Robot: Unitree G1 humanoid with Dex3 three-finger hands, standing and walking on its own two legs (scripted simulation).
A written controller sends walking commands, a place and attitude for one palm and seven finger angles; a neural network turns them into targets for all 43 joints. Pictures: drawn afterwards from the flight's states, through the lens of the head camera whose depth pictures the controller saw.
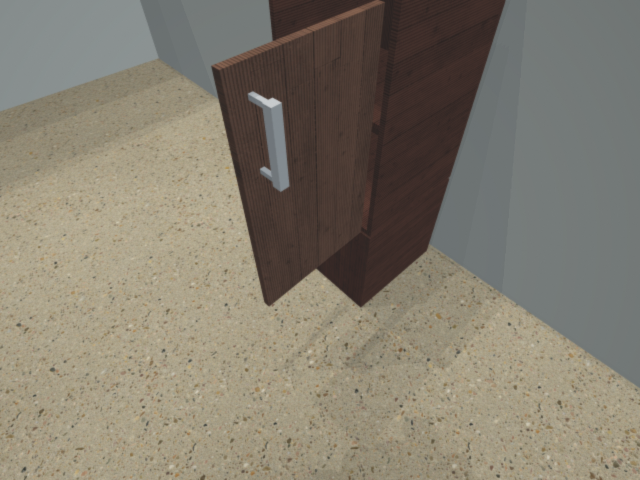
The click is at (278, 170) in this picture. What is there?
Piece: cupboard door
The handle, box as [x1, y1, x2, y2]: [248, 92, 288, 191]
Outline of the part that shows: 248,93 248,99 259,105 263,109 271,168 270,171 265,167 262,167 260,169 260,173 271,180 273,186 281,191 288,186 281,103 273,98 268,100 254,92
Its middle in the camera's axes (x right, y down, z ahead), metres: -0.08 -0.15 +0.60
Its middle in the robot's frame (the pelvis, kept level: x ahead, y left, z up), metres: +0.57 +0.11 +0.12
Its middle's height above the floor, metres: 0.90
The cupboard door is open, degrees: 93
